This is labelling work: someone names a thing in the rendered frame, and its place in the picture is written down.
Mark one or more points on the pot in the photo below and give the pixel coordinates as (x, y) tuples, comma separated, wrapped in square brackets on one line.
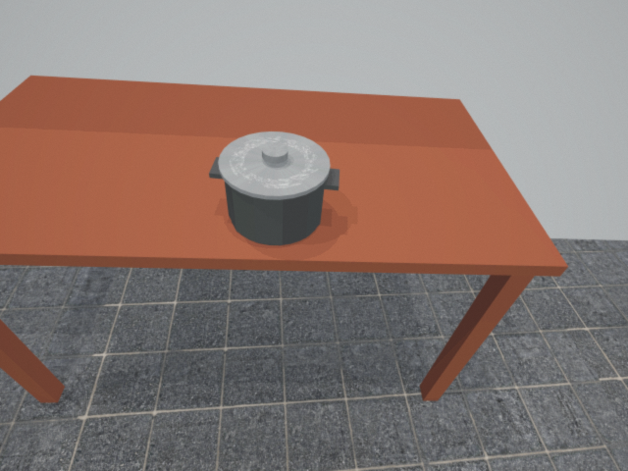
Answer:
[(276, 222)]

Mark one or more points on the knob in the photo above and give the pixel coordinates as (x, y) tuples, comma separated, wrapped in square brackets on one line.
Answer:
[(274, 152)]

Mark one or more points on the lid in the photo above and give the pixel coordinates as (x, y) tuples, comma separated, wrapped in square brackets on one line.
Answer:
[(242, 167)]

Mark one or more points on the table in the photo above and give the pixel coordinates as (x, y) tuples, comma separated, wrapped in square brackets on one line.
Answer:
[(115, 173)]

